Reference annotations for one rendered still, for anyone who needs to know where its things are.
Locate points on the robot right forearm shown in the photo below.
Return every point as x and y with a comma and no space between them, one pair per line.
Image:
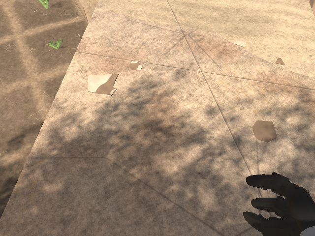
310,231

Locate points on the robot right hand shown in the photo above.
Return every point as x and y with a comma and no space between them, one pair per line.
296,212

